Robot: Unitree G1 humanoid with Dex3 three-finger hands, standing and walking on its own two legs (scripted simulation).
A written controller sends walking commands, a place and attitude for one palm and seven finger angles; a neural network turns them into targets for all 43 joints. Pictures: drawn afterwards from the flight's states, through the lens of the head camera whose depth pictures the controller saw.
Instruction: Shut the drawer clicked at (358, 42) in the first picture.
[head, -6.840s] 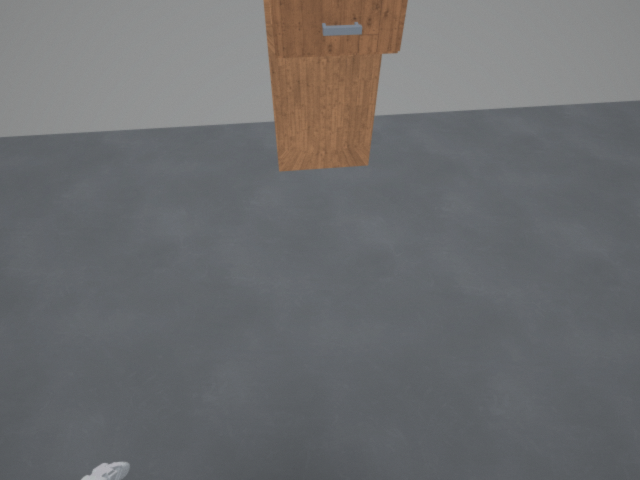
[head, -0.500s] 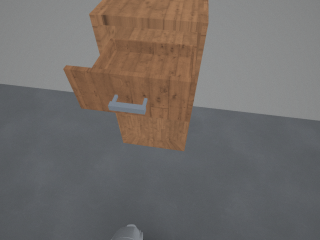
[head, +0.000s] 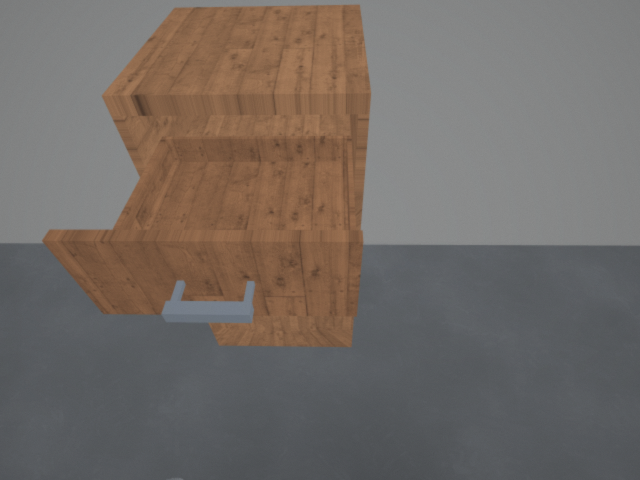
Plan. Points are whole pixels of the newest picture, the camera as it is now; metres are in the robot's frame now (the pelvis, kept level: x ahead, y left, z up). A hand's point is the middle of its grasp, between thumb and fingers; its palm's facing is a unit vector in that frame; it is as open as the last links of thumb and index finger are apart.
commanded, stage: come to a stop and stand still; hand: left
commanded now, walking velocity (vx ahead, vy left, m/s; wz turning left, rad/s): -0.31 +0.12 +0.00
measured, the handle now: (211, 299) +0.35 +0.16 +0.02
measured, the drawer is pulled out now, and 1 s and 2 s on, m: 0.30 0.30 0.30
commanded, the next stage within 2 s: look again from close up in 1.14 s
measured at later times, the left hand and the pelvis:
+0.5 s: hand out of the picture +0.05 +0.23 -0.18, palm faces +0.00 -0.96 -0.27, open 7.3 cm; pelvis -0.01 +0.03 -0.02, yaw +0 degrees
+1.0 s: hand out of the picture +0.06 +0.23 -0.17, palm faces -0.02 -0.97 -0.22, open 7.4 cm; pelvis +0.02 +0.05 +0.00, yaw -2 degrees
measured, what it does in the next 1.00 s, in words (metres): steps on the spot: right foot, then left foot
